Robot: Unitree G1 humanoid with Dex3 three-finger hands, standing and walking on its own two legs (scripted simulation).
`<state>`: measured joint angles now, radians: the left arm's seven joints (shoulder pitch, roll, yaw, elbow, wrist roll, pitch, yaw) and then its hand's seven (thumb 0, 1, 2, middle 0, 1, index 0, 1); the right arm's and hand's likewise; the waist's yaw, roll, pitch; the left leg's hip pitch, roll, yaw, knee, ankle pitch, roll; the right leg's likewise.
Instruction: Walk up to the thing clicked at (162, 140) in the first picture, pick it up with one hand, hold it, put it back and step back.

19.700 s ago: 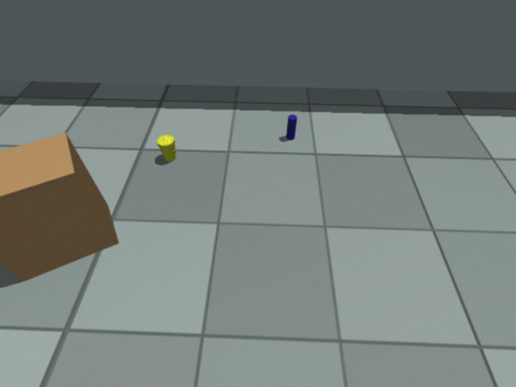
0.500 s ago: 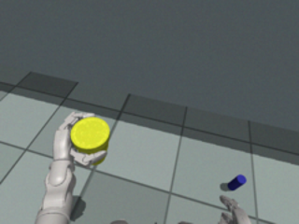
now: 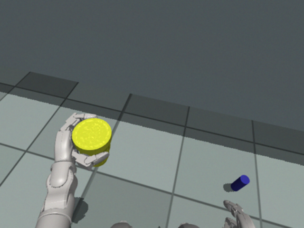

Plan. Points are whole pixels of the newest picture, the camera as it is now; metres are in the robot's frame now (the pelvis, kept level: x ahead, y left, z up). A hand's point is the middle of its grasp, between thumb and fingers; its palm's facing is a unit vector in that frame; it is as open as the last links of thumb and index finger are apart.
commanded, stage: hold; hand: left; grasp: from the side
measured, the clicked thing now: (95, 146) +0.33 +0.17 +0.01
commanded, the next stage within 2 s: crouch in 0.60 s
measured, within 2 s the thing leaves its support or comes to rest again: neither
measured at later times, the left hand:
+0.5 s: hand (92, 142) +0.32 +0.17 +0.04, palm faces +0.11 -0.99 -0.01, open 11.8 cm
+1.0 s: hand (95, 147) +0.33 +0.17 +0.00, palm faces +0.15 -0.99 +0.01, open 11.8 cm
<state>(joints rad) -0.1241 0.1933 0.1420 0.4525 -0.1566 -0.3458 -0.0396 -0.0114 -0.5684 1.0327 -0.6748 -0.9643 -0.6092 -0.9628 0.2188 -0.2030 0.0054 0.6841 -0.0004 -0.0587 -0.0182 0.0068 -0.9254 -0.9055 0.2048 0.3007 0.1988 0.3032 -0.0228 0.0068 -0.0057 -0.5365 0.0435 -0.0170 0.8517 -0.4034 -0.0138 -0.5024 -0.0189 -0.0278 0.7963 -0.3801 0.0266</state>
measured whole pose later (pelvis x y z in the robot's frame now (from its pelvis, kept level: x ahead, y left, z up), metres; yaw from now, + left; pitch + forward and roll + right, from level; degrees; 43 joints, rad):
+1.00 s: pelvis +0.00 +0.00 -0.01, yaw +0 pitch +8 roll -2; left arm -0.15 0.16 0.16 0.56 -0.14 -0.41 -0.02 -0.01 -0.56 1.03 -0.67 -0.97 -0.61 -0.97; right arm 0.19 -0.21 -0.01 0.68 -0.01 -0.07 0.00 0.01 -0.89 -0.90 0.20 0.30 0.20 0.30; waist -0.03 -0.01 -0.01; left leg -0.63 0.04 -0.02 0.91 -0.42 -0.02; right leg -0.60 -0.02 -0.03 0.86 -0.40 0.02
